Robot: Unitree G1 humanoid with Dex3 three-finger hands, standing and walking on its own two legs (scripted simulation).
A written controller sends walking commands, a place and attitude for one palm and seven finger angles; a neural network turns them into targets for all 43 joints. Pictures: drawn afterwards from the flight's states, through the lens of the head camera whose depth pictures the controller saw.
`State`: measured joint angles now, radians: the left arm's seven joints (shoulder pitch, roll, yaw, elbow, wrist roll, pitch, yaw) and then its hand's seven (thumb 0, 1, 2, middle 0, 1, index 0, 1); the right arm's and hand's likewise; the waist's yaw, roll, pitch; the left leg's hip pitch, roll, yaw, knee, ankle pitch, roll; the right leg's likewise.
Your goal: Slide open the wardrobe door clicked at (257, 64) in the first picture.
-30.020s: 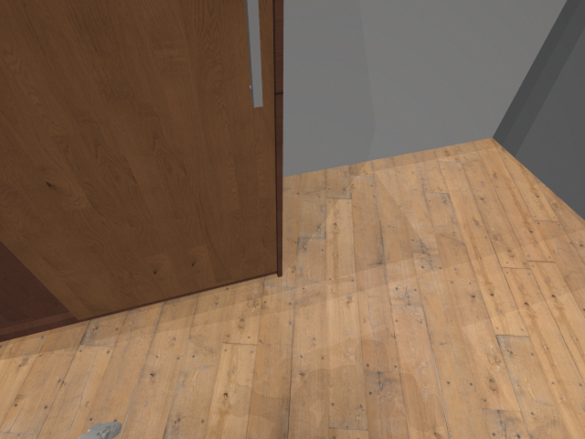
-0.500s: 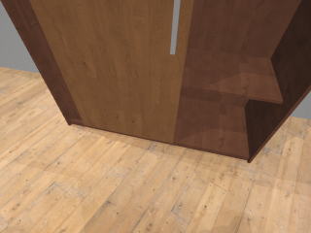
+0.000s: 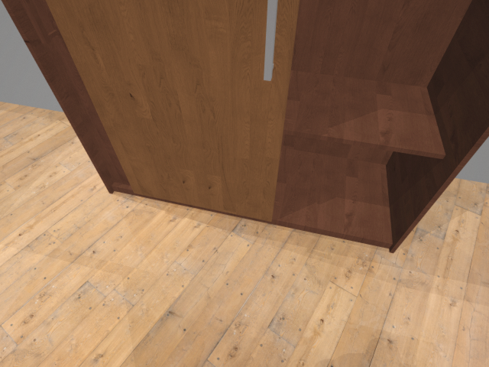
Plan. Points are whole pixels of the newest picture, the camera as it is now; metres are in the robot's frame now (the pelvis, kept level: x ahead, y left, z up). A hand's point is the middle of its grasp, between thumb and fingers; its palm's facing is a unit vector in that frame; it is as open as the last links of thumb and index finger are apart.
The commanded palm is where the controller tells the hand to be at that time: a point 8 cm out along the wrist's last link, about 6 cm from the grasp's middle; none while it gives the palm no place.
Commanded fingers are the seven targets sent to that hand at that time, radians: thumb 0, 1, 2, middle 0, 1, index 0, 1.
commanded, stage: look to check the result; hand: right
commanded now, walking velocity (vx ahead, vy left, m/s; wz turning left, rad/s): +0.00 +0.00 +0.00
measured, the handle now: (273, 14) +0.83 -0.01 +0.20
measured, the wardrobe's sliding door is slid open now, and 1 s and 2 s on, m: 0.56 0.56 0.56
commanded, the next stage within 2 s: stand and wait in 0.30 s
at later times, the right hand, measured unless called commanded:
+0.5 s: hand out of the picture -0.01 -0.17 -0.18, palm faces +0.00 +0.99 -0.17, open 7.4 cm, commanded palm none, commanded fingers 0.00 -0.90 -0.90 0.20 0.30 0.20 0.30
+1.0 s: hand out of the picture -0.02 -0.17 -0.18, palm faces +0.00 +0.99 -0.16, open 7.4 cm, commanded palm none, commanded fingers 0.00 -0.90 -0.90 0.20 0.30 0.20 0.30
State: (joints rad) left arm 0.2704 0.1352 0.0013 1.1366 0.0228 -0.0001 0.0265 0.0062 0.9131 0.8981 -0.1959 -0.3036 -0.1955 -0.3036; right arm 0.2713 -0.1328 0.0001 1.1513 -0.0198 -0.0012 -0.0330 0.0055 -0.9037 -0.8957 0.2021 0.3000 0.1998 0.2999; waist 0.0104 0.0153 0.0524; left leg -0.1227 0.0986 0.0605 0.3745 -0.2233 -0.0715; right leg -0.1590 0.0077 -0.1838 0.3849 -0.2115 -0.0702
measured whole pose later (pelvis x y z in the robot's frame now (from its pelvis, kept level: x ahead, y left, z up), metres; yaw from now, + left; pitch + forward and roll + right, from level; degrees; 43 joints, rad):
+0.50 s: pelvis -0.01 -0.01 +0.00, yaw +0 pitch -1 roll +0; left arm 0.27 0.14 0.01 1.13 0.02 0.00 0.02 0.00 0.91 0.90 -0.20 -0.30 -0.20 -0.30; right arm 0.26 -0.14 0.00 1.14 -0.02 0.00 -0.03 0.00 -0.90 -0.90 0.20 0.30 0.20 0.30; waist 0.01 0.01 0.06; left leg -0.15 0.11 0.05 0.39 -0.21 -0.08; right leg -0.18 0.02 -0.19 0.39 -0.20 -0.09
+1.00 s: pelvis -0.01 +0.00 +0.00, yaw +0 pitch -1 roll +0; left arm 0.25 0.14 0.01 1.13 0.02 0.00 0.02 0.00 0.91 0.90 -0.20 -0.30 -0.20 -0.30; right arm 0.26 -0.14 0.00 1.14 -0.02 0.00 -0.03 0.01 -0.90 -0.90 0.20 0.30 0.20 0.30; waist 0.01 0.02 0.07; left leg -0.16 0.10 0.06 0.39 -0.21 -0.08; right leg -0.19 0.01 -0.19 0.39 -0.19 -0.08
